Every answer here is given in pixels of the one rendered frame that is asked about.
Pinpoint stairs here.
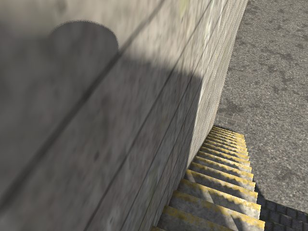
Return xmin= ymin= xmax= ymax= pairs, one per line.
xmin=150 ymin=126 xmax=265 ymax=231

